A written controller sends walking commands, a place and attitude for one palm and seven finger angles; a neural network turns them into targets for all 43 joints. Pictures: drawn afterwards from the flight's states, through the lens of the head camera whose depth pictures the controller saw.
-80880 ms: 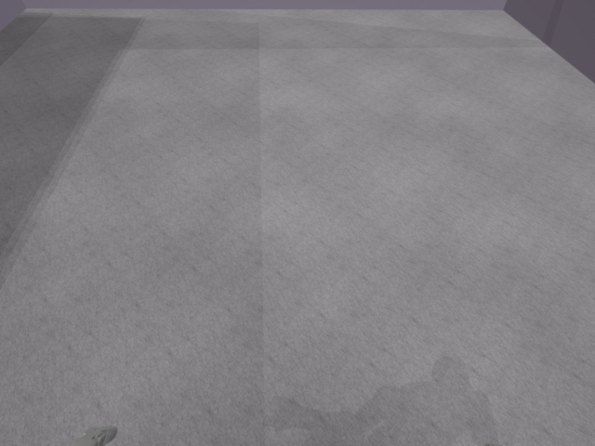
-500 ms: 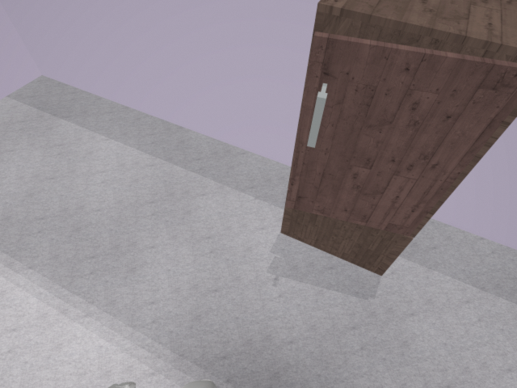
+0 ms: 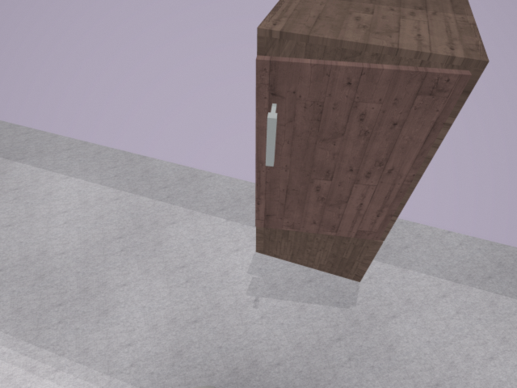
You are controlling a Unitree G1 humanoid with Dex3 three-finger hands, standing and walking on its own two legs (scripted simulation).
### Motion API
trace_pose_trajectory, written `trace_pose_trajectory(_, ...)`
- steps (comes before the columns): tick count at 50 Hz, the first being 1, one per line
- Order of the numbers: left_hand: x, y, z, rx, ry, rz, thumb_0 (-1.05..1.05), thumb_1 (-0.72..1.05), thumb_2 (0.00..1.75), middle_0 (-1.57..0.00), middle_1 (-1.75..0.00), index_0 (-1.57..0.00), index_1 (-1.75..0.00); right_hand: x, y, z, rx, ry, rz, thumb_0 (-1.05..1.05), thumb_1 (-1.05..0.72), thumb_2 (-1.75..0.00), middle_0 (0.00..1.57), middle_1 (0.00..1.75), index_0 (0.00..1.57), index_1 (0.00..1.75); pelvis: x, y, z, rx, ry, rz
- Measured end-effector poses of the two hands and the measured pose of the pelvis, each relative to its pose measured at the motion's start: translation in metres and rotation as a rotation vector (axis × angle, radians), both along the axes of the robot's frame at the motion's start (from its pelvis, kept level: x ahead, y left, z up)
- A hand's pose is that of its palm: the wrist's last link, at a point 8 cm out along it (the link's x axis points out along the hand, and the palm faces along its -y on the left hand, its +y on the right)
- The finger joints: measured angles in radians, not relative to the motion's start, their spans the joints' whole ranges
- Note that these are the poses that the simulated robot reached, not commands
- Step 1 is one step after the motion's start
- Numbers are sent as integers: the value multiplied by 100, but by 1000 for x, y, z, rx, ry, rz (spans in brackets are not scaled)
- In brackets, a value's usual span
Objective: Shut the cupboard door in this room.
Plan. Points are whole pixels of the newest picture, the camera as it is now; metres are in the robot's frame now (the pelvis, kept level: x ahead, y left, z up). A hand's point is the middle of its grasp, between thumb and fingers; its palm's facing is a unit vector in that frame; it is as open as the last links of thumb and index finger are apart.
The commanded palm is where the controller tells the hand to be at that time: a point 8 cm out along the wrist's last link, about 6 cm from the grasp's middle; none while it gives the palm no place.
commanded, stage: take the last steps up to it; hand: left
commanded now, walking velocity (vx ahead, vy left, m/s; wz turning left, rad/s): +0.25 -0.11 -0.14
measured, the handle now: (271, 135) +0.65 +0.00 +0.00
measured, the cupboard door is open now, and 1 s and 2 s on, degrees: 11 11 11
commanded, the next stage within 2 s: come to a stop and stand still in 0.36 s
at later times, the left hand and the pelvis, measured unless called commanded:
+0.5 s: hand (199, 328) +0.26 +0.13 -0.17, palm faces -0.13 -0.97 -0.19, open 7.4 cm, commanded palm none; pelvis +0.14 -0.05 +0.00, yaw -5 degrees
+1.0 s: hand (194, 345) +0.23 +0.14 -0.18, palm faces +0.01 -0.98 -0.22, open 7.3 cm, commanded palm none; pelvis +0.17 -0.06 +0.00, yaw -4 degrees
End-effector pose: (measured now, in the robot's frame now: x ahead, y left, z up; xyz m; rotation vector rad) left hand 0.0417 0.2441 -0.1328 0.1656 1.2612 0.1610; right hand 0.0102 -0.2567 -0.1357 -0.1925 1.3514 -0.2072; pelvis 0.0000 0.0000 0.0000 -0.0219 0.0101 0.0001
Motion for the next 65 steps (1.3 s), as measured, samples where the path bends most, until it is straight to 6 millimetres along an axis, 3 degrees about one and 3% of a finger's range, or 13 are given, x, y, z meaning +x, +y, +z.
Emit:
trace_pose_trajectory(5, -4, -4, -10, -32, 90, 0, 1, 90, 90, -20, -30, -21, -30, 43, -3, 13, -27, -73, 12, 1, -91, -90, 20, 30, 20, 30, 25, 1, 2, 1, 9, -8)
trace_pose_trajectory(10, 15, 0, -33, -67, 163, -14, 1, 90, 90, -20, -30, -20, -30, 79, 3, 11, -68, -140, 20, 0, -90, -90, 20, 30, 20, 30, 55, 7, -12, -3, 9, -45)
trace_pose_trajectory(13, 46, -2, -30, -67, 167, -62, 1, 91, 90, -20, -30, -20, -30, 79, 6, 16, -66, -127, -10, 0, -90, -90, 20, 30, 20, 30, 71, 3, -6, 5, 9, -69)
trace_pose_trajectory(17, 104, -13, -16, -64, 87, -92, 1, 91, 90, -20, -30, -20, -30, 67, 8, 20, -38, -39, -47, 0, -90, -90, 20, 30, 20, 30, 91, -8, 5, -3, 9, -82)
trace_pose_trajectory(23, 191, -47, -1, -42, -35, -162, 1, 91, 90, -20, -30, -20, -30, 53, -7, 10, 26, 88, -130, 0, -90, -90, 20, 30, 20, 30, 124, -36, 5, -5, 4, -90)
trace_pose_trajectory(26, 225, -67, -7, -15, -98, -180, 1, 91, 90, -20, -30, -20, -30, 57, -25, -8, 55, 131, -162, 0, -90, -90, 20, 30, 20, 30, 146, -59, -9, 29, -1, -85)
trace_pose_trajectory(29, 238, -86, -6, 0, -106, -173, 1, 91, 90, -20, -30, -20, -30, 77, -42, -18, 56, 154, -161, 1, -90, -90, 20, 30, 20, 30, 158, -67, -12, 6, -8, -78)
trace_pose_trajectory(36, 236, -104, -5, -22, -59, -116, 0, 91, 90, -20, -30, -21, -30, 157, -58, -8, 31, 25, -100, 0, -91, -90, 20, 30, 19, 30, 171, -72, -1, 21, -11, -63)
trace_pose_trajectory(41, 226, -86, -16, -28, -42, -67, 0, 91, 90, -20, -30, -21, -30, 206, -53, 1, 2, -87, -38, 0, -91, -90, 20, 30, 19, 30, 173, -62, -5, 3, -15, -55)
trace_pose_trajectory(47, 201, -61, -20, -10, 24, -22, 0, 91, 90, -20, -30, -21, -30, 232, -39, 15, -22, -156, 29, 0, -91, -90, 20, 30, 20, 30, 171, -56, -2, 5, -14, -60)
trace_pose_trajectory(52, 172, -54, -13, 11, 72, -12, 1, 91, 90, -20, -30, -20, -30, 235, -34, 17, -2, -182, 41, 0, -90, -90, 20, 30, 20, 30, 164, -57, 3, 3, -13, -65)
trace_pose_trajectory(56, 151, -58, -9, 25, 97, -18, 1, 91, 90, -20, -30, -20, -30, 224, -36, 10, 30, -179, 23, 0, -90, -90, 20, 30, 20, 30, 158, -63, 2, 16, -13, -71)
trace_pose_trajectory(65, 113, -92, -4, 0, 156, -51, 1, 91, 90, -20, -30, -20, -30, 161, -51, -2, 71, -76, -65, 0, -91, -90, 20, 30, 20, 30, 148, -78, 5, 28, -26, -75)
